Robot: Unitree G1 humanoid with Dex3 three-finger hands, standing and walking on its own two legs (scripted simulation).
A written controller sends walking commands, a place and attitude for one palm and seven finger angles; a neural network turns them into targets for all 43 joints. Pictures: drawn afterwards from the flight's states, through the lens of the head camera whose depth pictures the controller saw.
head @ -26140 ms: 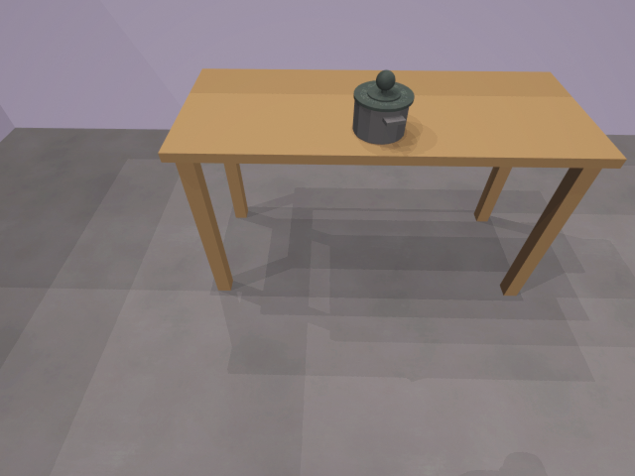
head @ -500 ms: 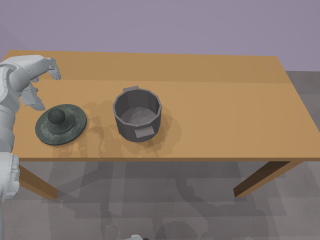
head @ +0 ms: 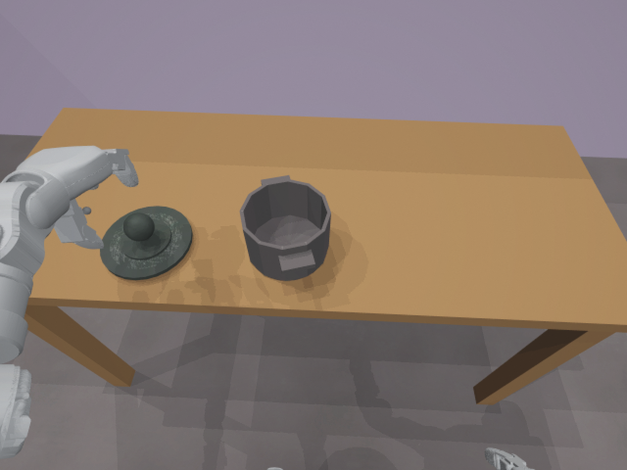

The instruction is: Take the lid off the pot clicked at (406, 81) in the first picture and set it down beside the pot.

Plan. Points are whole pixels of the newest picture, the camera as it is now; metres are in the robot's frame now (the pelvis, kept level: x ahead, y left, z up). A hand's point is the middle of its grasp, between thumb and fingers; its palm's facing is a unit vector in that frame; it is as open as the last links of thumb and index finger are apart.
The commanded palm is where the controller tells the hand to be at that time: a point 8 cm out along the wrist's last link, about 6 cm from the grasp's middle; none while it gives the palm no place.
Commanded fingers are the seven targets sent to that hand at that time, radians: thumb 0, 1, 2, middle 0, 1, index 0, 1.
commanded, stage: draw the hand back to the body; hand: left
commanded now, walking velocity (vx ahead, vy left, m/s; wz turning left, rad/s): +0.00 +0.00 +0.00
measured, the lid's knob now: (139, 227) +0.49 +0.31 -0.05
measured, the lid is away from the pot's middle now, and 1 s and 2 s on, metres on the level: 0.25 0.25 0.25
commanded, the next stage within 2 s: step back with the hand held close in 1.76 s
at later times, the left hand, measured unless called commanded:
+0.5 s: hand (116, 195) +0.38 +0.23 +0.16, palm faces +0.38 -0.88 -0.29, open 9.9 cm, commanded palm +0.32 +0.27 +0.17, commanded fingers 0.00 0.47 0.77 -0.27 -0.57 -0.27 -0.57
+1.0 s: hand (120, 250) +0.30 +0.20 +0.16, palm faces +0.41 -0.86 -0.29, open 7.7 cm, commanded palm +0.25 +0.24 +0.18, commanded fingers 0.00 0.90 0.90 -0.20 -0.30 -0.20 -0.30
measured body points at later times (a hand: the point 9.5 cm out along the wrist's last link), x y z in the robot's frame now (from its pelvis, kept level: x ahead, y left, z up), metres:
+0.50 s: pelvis +0.03 -0.04 +0.01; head +0.03 -0.04 +0.46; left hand +0.35 +0.28 +0.17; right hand +0.15 -0.30 -0.09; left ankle +0.05 +0.06 -0.73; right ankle -0.03 -0.15 -0.73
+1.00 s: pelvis +0.03 -0.06 +0.01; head +0.02 -0.09 +0.46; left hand +0.28 +0.24 +0.18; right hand +0.21 -0.30 -0.08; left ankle +0.05 +0.06 -0.73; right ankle -0.03 -0.15 -0.73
